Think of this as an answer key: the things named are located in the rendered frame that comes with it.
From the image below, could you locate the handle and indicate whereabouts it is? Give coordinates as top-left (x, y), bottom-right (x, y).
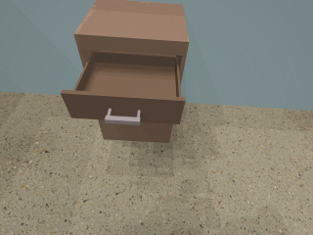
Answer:
top-left (105, 108), bottom-right (141, 125)

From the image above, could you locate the cabinet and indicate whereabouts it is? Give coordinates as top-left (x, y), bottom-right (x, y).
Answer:
top-left (73, 0), bottom-right (189, 143)

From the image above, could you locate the drawer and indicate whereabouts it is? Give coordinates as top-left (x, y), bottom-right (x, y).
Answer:
top-left (61, 51), bottom-right (186, 124)

